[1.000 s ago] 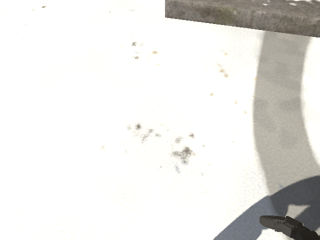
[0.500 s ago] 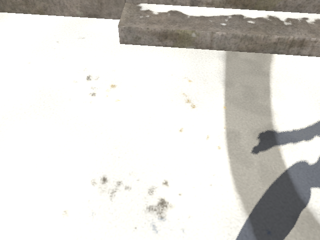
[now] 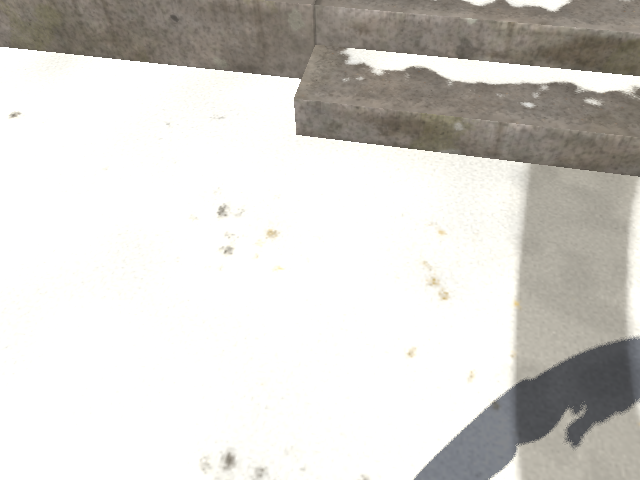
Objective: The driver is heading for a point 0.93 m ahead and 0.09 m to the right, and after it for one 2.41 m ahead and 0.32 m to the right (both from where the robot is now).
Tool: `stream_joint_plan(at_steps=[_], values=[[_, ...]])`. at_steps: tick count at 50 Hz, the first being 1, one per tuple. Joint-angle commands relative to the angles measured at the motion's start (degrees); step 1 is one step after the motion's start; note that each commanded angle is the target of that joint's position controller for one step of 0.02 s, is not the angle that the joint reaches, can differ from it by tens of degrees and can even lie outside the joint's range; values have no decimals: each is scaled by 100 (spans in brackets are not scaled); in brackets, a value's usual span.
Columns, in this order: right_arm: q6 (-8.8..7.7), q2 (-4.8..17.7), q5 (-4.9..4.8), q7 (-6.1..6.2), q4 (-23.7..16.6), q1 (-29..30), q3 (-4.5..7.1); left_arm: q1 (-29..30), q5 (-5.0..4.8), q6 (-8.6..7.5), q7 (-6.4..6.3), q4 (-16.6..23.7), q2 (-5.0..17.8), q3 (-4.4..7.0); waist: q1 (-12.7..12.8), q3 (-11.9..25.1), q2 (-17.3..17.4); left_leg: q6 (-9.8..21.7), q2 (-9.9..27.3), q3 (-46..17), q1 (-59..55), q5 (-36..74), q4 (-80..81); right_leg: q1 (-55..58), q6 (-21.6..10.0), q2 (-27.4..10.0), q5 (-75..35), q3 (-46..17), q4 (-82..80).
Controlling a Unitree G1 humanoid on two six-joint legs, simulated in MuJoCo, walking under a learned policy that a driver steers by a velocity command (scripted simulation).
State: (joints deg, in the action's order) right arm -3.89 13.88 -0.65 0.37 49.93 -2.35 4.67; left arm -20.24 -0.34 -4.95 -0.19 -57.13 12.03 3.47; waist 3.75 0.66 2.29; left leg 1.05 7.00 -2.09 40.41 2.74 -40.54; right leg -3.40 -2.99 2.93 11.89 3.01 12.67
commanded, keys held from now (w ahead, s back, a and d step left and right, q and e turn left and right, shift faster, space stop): w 0.24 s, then w+e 0.68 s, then w+q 0.08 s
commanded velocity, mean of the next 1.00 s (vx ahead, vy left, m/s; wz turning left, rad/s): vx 0.50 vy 0.00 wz -0.30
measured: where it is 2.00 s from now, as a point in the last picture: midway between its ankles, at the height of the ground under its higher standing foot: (401, 325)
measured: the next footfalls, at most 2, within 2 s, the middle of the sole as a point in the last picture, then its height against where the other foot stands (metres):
left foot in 0.18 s outside the picture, level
right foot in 0.74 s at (415, 458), level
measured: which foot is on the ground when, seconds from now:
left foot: up 0.00-0.16, down 0.18-0.76, up 0.78-1.00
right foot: down 0.00-0.18, up 0.20-0.72, down 0.74-1.00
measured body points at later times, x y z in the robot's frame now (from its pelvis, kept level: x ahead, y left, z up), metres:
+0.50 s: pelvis +0.27 +0.07 +0.00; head +0.28 +0.07 +0.45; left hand +0.43 +0.32 -0.12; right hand +0.27 -0.20 -0.14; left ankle +0.23 +0.15 -0.75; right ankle +0.41 -0.13 -0.67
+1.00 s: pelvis +0.54 -0.04 +0.00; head +0.57 -0.06 +0.45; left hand +0.70 +0.19 -0.12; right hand +0.62 -0.35 -0.10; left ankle +0.70 +0.11 -0.67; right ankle +0.51 -0.10 -0.75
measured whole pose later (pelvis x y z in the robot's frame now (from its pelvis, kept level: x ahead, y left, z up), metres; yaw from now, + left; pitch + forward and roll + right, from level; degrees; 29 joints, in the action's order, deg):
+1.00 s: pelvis +0.54 -0.04 +0.00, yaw -21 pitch +2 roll +0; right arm -6.2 16.1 0.4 0.6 46.0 -4.4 4.3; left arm -16.5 -0.4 -3.3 0.2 -47.1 13.7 4.3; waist 1.7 -1.5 1.5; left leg -2.0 7.2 -3.5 38.3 -11.0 -54.3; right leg -11.0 -5.9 6.6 9.7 -2.9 18.9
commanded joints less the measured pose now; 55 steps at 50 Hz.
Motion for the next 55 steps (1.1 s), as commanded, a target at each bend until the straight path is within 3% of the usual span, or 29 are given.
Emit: stream_joint_plan(at_steps=[1, 5, 7, 8, 9, 10, 11, 12, 13, 14, 16, 18, 20, 26, 32, 35, 36, 37, 38, 39, 40, 41, 42, 43, 44, 47, 49, 52, 55], values=[[-59, 206, -41, -80, -457, 731, -29, -116, -49, -46, -35, 171, 931, 184, 25, -366, -600, 3, -150, 166, -94, 184, 550, 2, -804, -1524, -1276, -711, -409], [-139, 326, -69, -214, -622, 971, -45, -236, -73, 52, -70, 28, 1040, 247, -18, -464, -706, 230, -273, 230, -270, -550, 1000, 589, -725, -1826, -1716, -791, 41], [-174, 555, -45, -223, -454, 314, 62, -5, -97, 97, -86, 62, 1123, 274, -438, -81, -799, 418, -573, 484, -1401, -776, 1244, 576, -570, -1720, -3147, -636, 747], [-177, 798, -13, -194, -144, -608, 199, 81, -99, 116, -90, 94, 1005, 234, -834, 445, -694, 577, -712, 568, -2668, -679, 1273, 277, -430, -1425, -3745, -413, 1728], [-181, 1233, 56, -141, 112, -1761, 334, 132, -9, 110, -93, 242, 846, 158, -1211, 1296, -130, 936, 216, -494, -4538, -343, 1062, -931, -208, -1073, -2481, -131, 3478], [-150, 1620, 47, -148, 228, -2157, 388, -497, 9, -26, -26, 295, 139, -52, -887, 2012, 1385, 1847, 1513, -3145, -6443, -1266, 1707, -3238, 179, -13, 1245, -150, 5528], [-129, 1123, 15, -135, 190, -2195, 240, -244, -104, -167, 21, 228, 610, 56, -1055, 2112, 1129, 1800, 1504, -3809, -6438, -1937, 2200, -3928, 114, -149, 2054, -953, 6340], [-140, 878, 6, -106, 88, -1666, 164, 288, -223, -239, 36, 400, 896, 137, -994, 1311, 855, 1546, 1321, -3003, -5757, -1909, 2283, -4360, 22, -456, 1642, -882, 6522], [-150, 706, 40, -95, -39, -1184, 105, 594, -237, -235, -2, 462, 904, 139, -828, 848, 320, 1378, 1162, -2261, -4858, -1527, 2416, -4184, -15, -772, 1100, -736, 6330], [-180, 522, 99, -112, -63, -866, 56, 749, -164, -182, -48, 482, 855, 174, -657, 480, 65, 1271, 992, -1779, -4033, -1166, 2630, -3892, -17, -954, 753, -714, 5978], [-246, 315, 164, -137, 13, -737, -2, 500, -155, 9, -76, 431, 650, 200, -353, 295, 252, 1127, 785, -1181, -3295, -957, 2974, -3321, -52, -1132, 437, -847, 5583], [-288, 453, 155, -100, 123, -892, 35, 516, -166, 127, -86, 454, 515, 197, -287, 87, 208, 1112, 768, -751, -3062, -703, 3219, -3419, -23, -1144, 184, -912, 5291], [-300, 607, 182, -29, 202, -1044, 76, 793, -132, 172, -85, 560, 540, 220, -319, -65, 72, 1077, 780, -404, -3139, -337, 3323, -3796, 42, -1092, -343, -1048, 4869], [-271, 665, 146, 92, 296, -1259, 52, 1646, -74, 163, 79, 876, 441, 173, -540, -301, 54, 743, 548, 703, -3352, 116, 3427, -3730, 97, -902, -1858, -652, 3272], [-67, 855, 52, 130, 480, -1789, 126, 2507, -83, 193, 280, 1421, 347, 62, -820, -621, 22, 682, 955, 1088, -4672, 1035, 2894, -4121, -82, -766, -1044, -145, 2465], [39, 1112, -17, 191, 360, -1555, 199, 2111, -84, 218, 365, 1541, 605, 179, -428, -197, 396, 515, 994, 1354, -4787, 3751, 1816, -3012, -373, -276, -110, 397, 2401], [83, 1190, -23, 214, 319, -1464, 215, 1494, -104, 225, 368, 1431, 808, 291, -75, 133, 472, 432, 924, 1428, -4690, 4408, 970, -2215, -523, -44, -1, 500, 2265], [95, 1191, -41, 223, 266, -1356, 201, 537, -114, 230, 313, 1199, 1155, 479, 421, 617, 331, 237, 679, 1543, -4104, 4012, -295, -764, -755, 121, -460, 377, 1770], [21, 961, 106, 211, 98, -1407, 122, -291, -95, 270, 175, 1031, 1738, 651, 583, 1219, -573, -16, 331, 1552, -2406, 1344, -2215, 1098, -1168, -967, -787, -1332, 1801], [-211, 252, 132, 98, -207, -1700, -99, 1, -110, 221, 175, 1195, 1994, 626, -39, 1795, -1701, -324, -1042, 618, -116, -3433, -4111, 2600, -2338, -2259, -72, -4760, 782], [-473, 711, -97, -19, -321, -1101, -6, -250, -26, 211, 171, 1204, 1572, 491, 345, 1938, -1082, -157, -773, -391, 528, -3320, -4395, 2721, -2148, -2191, 5, -4730, 412], [-569, 777, -233, -57, -443, -752, 1, -27, -14, 167, 141, 1219, 1231, 413, 296, 1269, -879, -16, -490, -320, 817, -2894, -4167, 2173, -1872, -1968, -301, -3754, 486], [-584, 743, -142, -22, -400, -704, 6, 416, -50, 122, 155, 1311, 1040, 352, -12, 738, -268, 12, -211, -291, 532, -2495, -3550, 1187, -1642, -1687, -846, -3022, 439], [-529, 839, 10, 29, -382, -668, 78, 766, -46, 95, 147, 1405, 861, 294, -215, 501, -186, -33, -47, -252, 96, -2302, -3026, 413, -1494, -1491, -1288, -2570, 359], [-435, 839, 47, 31, -398, -756, 109, 915, -13, 86, 125, 1489, 776, 249, -387, 377, -211, -86, 30, -266, -248, -2189, -2805, -97, -1472, -1361, -1496, -2391, 218], [-247, 639, 113, 47, -518, -747, 83, 826, -17, 57, 28, 1516, 993, 279, -541, 198, -314, -328, 36, -100, -369, -1801, -1939, -729, -1473, -1254, -1988, -1974, -15], [-216, 508, 140, 32, -578, -449, 12, 657, -7, 45, -34, 1442, 1027, 279, -409, 95, -453, -390, 25, 35, -393, -970, -1078, -877, -1303, -1089, -2268, -1498, -97], [-226, 402, 60, -43, -668, 63, -75, 386, -8, 34, -36, 1325, 1026, 257, -117, -2, -612, -257, -107, 182, -688, 299, 78, -879, -989, -902, -2028, -1016, -122], [-229, 499, -38, -123, -794, 464, -101, 153, 7, 1, -8, 1189, 1090, 250, 96, -176, -624, -83, -180, 186, -553, 657, 572, -390, -913, -1169, -1510, -1053, -195]])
